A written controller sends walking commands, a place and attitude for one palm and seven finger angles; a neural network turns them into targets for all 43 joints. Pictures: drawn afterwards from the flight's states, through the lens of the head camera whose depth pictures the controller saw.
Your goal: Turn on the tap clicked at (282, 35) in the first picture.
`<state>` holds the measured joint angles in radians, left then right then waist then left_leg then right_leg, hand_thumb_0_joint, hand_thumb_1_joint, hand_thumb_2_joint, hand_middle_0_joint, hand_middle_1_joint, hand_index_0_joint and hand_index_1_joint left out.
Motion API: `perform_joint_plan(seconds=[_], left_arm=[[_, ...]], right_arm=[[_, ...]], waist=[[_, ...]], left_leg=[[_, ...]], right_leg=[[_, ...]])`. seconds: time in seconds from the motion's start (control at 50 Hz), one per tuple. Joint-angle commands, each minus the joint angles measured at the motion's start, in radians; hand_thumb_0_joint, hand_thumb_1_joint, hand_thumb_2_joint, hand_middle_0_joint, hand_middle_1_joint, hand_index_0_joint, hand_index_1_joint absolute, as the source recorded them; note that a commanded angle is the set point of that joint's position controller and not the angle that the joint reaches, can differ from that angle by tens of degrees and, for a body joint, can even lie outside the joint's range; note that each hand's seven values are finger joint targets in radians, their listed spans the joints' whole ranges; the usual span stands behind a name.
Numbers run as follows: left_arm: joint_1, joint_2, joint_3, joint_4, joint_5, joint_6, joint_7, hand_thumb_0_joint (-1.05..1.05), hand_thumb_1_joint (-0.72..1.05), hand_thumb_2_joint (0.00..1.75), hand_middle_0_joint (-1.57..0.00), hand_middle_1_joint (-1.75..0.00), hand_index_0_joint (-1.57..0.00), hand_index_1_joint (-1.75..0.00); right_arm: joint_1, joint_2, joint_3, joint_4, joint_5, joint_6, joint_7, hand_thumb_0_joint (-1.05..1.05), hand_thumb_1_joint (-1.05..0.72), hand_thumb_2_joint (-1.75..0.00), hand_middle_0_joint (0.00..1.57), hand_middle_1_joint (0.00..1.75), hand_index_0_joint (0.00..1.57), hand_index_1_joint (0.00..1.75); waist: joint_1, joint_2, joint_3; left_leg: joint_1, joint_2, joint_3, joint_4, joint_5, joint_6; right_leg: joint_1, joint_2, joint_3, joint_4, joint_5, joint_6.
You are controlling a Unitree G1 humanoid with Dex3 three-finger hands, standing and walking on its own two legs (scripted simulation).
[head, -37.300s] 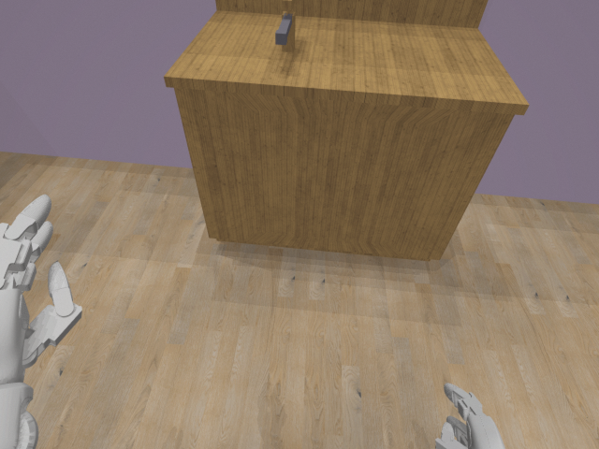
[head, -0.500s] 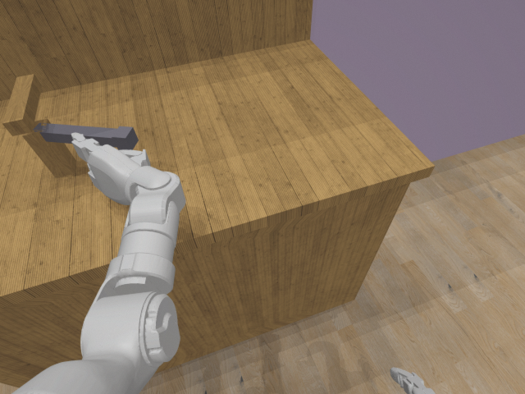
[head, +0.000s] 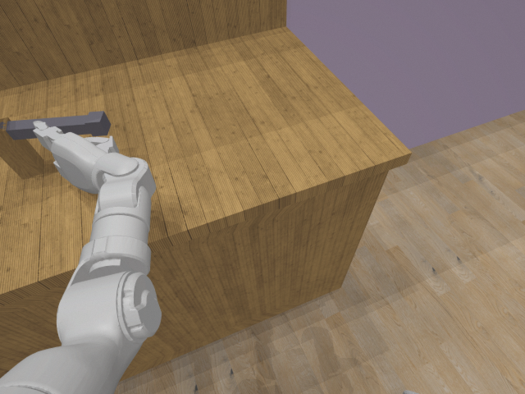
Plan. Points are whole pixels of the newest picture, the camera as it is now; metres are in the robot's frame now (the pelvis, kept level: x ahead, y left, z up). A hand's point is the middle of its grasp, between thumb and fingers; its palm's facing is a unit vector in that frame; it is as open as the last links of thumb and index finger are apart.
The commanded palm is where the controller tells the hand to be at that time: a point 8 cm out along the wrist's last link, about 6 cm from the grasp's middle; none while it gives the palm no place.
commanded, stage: lift the hand up off the lever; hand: left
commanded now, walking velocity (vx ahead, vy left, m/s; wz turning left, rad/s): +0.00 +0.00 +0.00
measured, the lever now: (98, 123) +0.52 +0.24 +0.14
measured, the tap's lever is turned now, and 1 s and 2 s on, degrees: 73 73 73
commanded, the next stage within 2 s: bring the hand home and regain balance in 1.52 s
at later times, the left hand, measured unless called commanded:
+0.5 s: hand (111, 130) +0.49 +0.21 +0.16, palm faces +0.83 -0.55 -0.14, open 7.8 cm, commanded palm +0.43 +0.23 +0.16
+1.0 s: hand (125, 122) +0.47 +0.17 +0.18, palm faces +0.82 -0.55 -0.16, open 7.8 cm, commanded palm +0.42 +0.21 +0.18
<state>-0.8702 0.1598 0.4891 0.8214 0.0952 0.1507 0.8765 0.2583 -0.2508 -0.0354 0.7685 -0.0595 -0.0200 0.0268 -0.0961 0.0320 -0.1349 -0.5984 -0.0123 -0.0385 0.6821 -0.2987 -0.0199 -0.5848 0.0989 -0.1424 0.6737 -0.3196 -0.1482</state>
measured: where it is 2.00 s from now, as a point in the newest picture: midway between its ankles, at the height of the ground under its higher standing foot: outside the picture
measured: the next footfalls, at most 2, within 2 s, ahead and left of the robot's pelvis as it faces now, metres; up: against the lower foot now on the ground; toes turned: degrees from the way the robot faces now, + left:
right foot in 1.78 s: -0.02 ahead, -0.25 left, +0.00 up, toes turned +9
left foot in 1.96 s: +0.03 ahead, -0.14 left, -0.01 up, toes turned +3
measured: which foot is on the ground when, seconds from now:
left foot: down 0.00-1.00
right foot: down 0.00-1.00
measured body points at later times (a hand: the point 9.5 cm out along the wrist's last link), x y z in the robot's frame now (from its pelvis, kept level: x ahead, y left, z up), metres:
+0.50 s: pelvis +0.00 -0.01 +0.00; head +0.05 -0.05 +0.45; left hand +0.44 +0.23 +0.17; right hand +0.05 -0.27 -0.15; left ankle +0.02 +0.15 -0.71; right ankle +0.01 +0.00 -0.71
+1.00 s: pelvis +0.00 -0.04 +0.00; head +0.03 -0.09 +0.45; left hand +0.42 +0.20 +0.19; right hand +0.11 -0.29 -0.14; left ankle +0.02 +0.15 -0.71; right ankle +0.01 +0.00 -0.71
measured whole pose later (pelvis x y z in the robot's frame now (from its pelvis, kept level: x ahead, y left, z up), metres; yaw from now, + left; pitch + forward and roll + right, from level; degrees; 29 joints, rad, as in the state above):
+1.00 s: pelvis +0.00 -0.04 +0.00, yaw +0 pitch +10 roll +4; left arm -0.89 0.17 0.47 0.76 0.08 0.27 0.84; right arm 0.21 -0.25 -0.03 0.77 -0.04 -0.02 0.02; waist -0.07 0.04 -0.13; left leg -0.52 0.00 -0.06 0.62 -0.27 -0.01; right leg -0.51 0.12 -0.15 0.62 -0.31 -0.15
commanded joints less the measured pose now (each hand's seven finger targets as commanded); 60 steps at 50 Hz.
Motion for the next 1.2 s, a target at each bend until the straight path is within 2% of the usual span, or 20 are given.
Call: perform_joint_plan(seconds=[0.0,0.14,0.36,0.42,0.44,0.46,0.48,0.56,0.62,0.68,0.72,0.76,0.82,0.88,0.92,0.96,1.02,1.08,1.12,1.18], left_arm=[[-0.498,0.253,-0.042,-0.187,0.038,-0.066,-0.005,0.00,0.90,0.90,-0.15,-0.15,-0.15,-0.15],[-0.577,0.259,-0.052,-0.107,0.039,-0.089,-0.008,0.00,0.90,0.90,-0.15,-0.15,-0.15,-0.15],[-0.554,0.356,0.017,-0.128,0.045,-0.076,-0.021,0.00,0.90,0.90,-0.15,-0.15,-0.15,-0.15],[-0.532,0.292,-0.032,-0.188,0.036,-0.073,-0.036,0.00,0.90,0.90,-0.15,-0.15,-0.15,-0.15],[-0.499,0.272,-0.045,-0.176,0.029,-0.062,-0.040,0.00,0.90,0.90,-0.15,-0.15,-0.15,-0.15],[-0.495,0.267,-0.044,-0.167,0.019,-0.054,-0.041,0.00,0.90,0.90,-0.15,-0.15,-0.15,-0.15],[-0.495,0.278,-0.032,-0.163,0.013,-0.048,-0.042,0.00,0.90,0.90,-0.15,-0.15,-0.15,-0.15],[-0.514,0.277,-0.038,-0.226,0.006,-0.030,-0.036,0.00,0.90,0.90,-0.15,-0.15,-0.15,-0.15],[-0.542,0.238,-0.073,-0.263,0.024,-0.022,-0.024,0.00,0.90,0.90,-0.15,-0.15,-0.15,-0.15],[-0.489,0.271,-0.033,-0.283,0.017,-0.005,-0.020,0.00,0.90,0.90,-0.15,-0.15,-0.15,-0.15],[-0.480,0.237,-0.060,-0.264,0.018,0.016,-0.024,0.00,0.90,0.90,-0.15,-0.15,-0.15,-0.15],[-0.495,0.253,-0.053,-0.238,0.013,0.035,-0.026,0.00,0.90,0.90,-0.15,-0.15,-0.15,-0.15],[-0.546,0.264,-0.053,-0.265,0.016,0.045,-0.021,0.00,0.90,0.90,-0.15,-0.15,-0.15,-0.15],[-0.512,0.261,-0.049,-0.301,0.024,0.050,-0.019,0.00,0.90,0.90,-0.15,-0.15,-0.15,-0.15],[-0.489,0.208,-0.092,-0.288,0.021,0.066,-0.028,0.00,0.90,0.90,-0.15,-0.15,-0.15,-0.15],[-0.486,0.223,-0.081,-0.264,0.010,0.083,-0.035,0.00,0.90,0.90,-0.15,-0.15,-0.15,-0.15],[-0.517,0.214,-0.093,-0.297,-0.004,0.097,-0.039,0.00,0.90,0.90,-0.15,-0.15,-0.15,-0.15],[-0.537,0.306,-0.025,-0.294,0.001,0.107,-0.025,0.00,0.90,0.90,-0.15,-0.15,-0.15,-0.15],[-0.588,0.291,-0.059,-0.293,0.016,0.114,-0.027,0.00,0.90,0.90,-0.15,-0.15,-0.15,-0.15],[-0.570,0.366,-0.012,-0.296,0.023,0.113,-0.038,0.00,0.90,0.90,-0.15,-0.15,-0.15,-0.15]], right_arm=[[0.012,-0.113,-0.030,-0.096,0.004,-0.033,-0.009,0.00,-0.90,-0.90,0.20,0.30,0.20,0.30],[0.032,-0.113,-0.028,-0.082,-0.002,-0.039,-0.001,0.00,-0.90,-0.90,0.20,0.30,0.20,0.30],[0.050,-0.123,-0.030,-0.092,0.002,-0.022,0.001,0.00,-0.90,-0.90,0.20,0.30,0.20,0.30],[0.040,-0.117,-0.030,-0.100,0.009,-0.026,0.002,0.00,-0.90,-0.90,0.20,0.30,0.20,0.30],[0.035,-0.116,-0.029,-0.102,0.012,-0.028,0.002,0.00,-0.90,-0.90,0.20,0.30,0.20,0.30],[0.031,-0.120,-0.027,-0.097,0.012,-0.031,0.001,0.00,-0.90,-0.90,0.20,0.30,0.20,0.30],[0.031,-0.125,-0.029,-0.090,0.013,-0.029,-0.002,0.00,-0.90,-0.90,0.20,0.30,0.20,0.30],[0.007,-0.118,-0.026,-0.092,0.014,-0.032,-0.005,0.00,-0.90,-0.90,0.20,0.30,0.20,0.30],[-0.002,-0.108,-0.026,-0.088,0.010,-0.036,-0.003,0.00,-0.90,-0.90,0.20,0.30,0.20,0.30],[-0.011,-0.111,-0.028,-0.090,0.010,-0.033,-0.008,0.00,-0.90,-0.90,0.20,0.30,0.20,0.30],[-0.022,-0.108,-0.024,-0.093,0.013,-0.034,-0.011,0.00,-0.90,-0.90,0.20,0.30,0.20,0.30],[-0.031,-0.112,-0.021,-0.090,0.015,-0.034,-0.016,0.00,-0.90,-0.90,0.20,0.30,0.20,0.30],[-0.049,-0.107,-0.023,-0.086,0.014,-0.029,-0.020,0.00,-0.90,-0.90,0.20,0.30,0.20,0.30],[-0.047,-0.104,-0.024,-0.090,0.013,-0.031,-0.017,0.00,-0.90,-0.90,0.20,0.30,0.20,0.30],[-0.057,-0.098,-0.019,-0.095,0.018,-0.032,-0.016,0.00,-0.90,-0.90,0.20,0.30,0.20,0.30],[-0.056,-0.105,-0.019,-0.090,0.021,-0.033,-0.021,0.00,-0.90,-0.90,0.20,0.30,0.20,0.30],[-0.077,-0.102,-0.018,-0.088,0.025,-0.032,-0.025,0.00,-0.90,-0.90,0.20,0.30,0.20,0.30],[-0.090,-0.107,-0.023,-0.072,0.022,-0.027,-0.029,0.00,-0.90,-0.90,0.20,0.30,0.20,0.30],[-0.102,-0.105,-0.019,-0.066,0.020,-0.029,-0.029,0.00,-0.90,-0.90,0.20,0.30,0.20,0.30],[-0.093,-0.116,-0.027,-0.063,0.024,-0.026,-0.033,0.00,-0.90,-0.90,0.20,0.30,0.20,0.30]], waist=[[-0.010,-0.045,-0.365],[-0.028,-0.046,-0.352],[-0.010,-0.063,-0.406],[-0.006,-0.024,-0.410],[-0.005,-0.034,-0.384],[-0.011,-0.066,-0.356],[-0.008,-0.084,-0.347],[0.001,-0.041,-0.356],[0.002,-0.005,-0.362],[0.022,-0.037,-0.380],[0.011,-0.064,-0.348],[0.008,-0.091,-0.314],[0.011,-0.066,-0.341],[0.030,-0.029,-0.380],[0.018,-0.056,-0.344],[0.014,-0.095,-0.324],[0.018,-0.065,-0.326],[0.035,-0.055,-0.335],[0.020,-0.062,-0.326],[0.034,-0.050,-0.352]], left_leg=[[-0.024,-0.015,0.008,-0.004,0.100,0.046],[-0.037,-0.017,0.003,0.006,0.066,0.048],[-0.088,-0.005,-0.008,0.008,0.082,0.039],[-0.022,-0.009,0.002,-0.011,0.112,0.046],[-0.026,-0.010,0.002,-0.012,0.099,0.045],[-0.036,-0.009,0.000,-0.014,0.089,0.043],[-0.024,-0.011,-0.004,-0.027,0.091,0.047],[-0.012,-0.012,-0.002,-0.031,0.096,0.042],[0.037,-0.013,-0.002,-0.041,0.117,0.045],[0.018,-0.013,-0.006,-0.044,0.123,0.043],[0.022,-0.012,0.000,-0.051,0.123,0.043],[-0.003,-0.011,-0.004,-0.046,0.098,0.038],[0.004,-0.008,-0.013,-0.045,0.106,0.035],[0.017,-0.011,-0.015,-0.042,0.119,0.034],[0.021,-0.009,-0.012,-0.048,0.121,0.035],[0.012,-0.009,-0.015,-0.048,0.107,0.033],[0.015,-0.010,-0.019,-0.050,0.106,0.030],[-0.038,-0.004,-0.038,-0.026,0.083,0.018],[-0.072,0.001,-0.048,0.002,0.068,0.010],[-0.099,-0.002,-0.056,0.023,0.052,0.007]], right_leg=[[0.384,-0.184,0.254,-0.129,0.438,0.213],[0.334,-0.178,0.266,-0.149,0.320,0.226],[0.461,-0.211,0.319,-0.138,0.462,0.242],[0.447,-0.189,0.281,-0.135,0.489,0.219],[0.437,-0.190,0.290,-0.150,0.459,0.243],[0.435,-0.198,0.300,-0.166,0.440,0.256],[0.433,-0.191,0.278,-0.168,0.436,0.230],[0.453,-0.204,0.305,-0.184,0.429,0.246],[0.422,-0.188,0.274,-0.169,0.434,0.215],[0.478,-0.200,0.285,-0.164,0.505,0.243],[0.457,-0.196,0.276,-0.170,0.487,0.232],[0.450,-0.212,0.310,-0.195,0.433,0.264],[0.461,-0.219,0.314,-0.187,0.451,0.238],[0.483,-0.218,0.309,-0.164,0.517,0.251],[0.463,-0.211,0.296,-0.169,0.507,0.243],[0.460,-0.219,0.312,-0.188,0.479,0.256],[0.469,-0.230,0.324,-0.197,0.482,0.257],[0.499,-0.259,0.373,-0.196,0.459,0.254],[0.494,-0.276,0.404,-0.191,0.442,0.269],[0.516,-0.278,0.416,-0.170,0.453,0.253]])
